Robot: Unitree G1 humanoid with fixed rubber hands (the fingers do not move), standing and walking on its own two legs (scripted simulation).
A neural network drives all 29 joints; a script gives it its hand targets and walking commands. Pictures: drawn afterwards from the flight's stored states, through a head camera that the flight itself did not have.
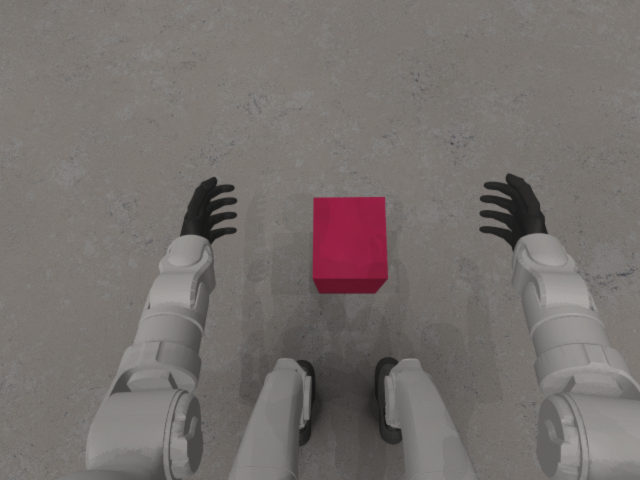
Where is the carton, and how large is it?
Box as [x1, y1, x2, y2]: [313, 197, 387, 293]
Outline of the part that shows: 314,198 313,280 318,291 374,293 387,278 384,197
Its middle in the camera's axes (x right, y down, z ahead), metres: +0.07 +0.04 +0.95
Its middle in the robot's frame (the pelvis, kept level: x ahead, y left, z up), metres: +0.48 -0.01 -0.54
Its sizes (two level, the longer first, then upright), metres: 0.179 0.156 0.285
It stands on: the floor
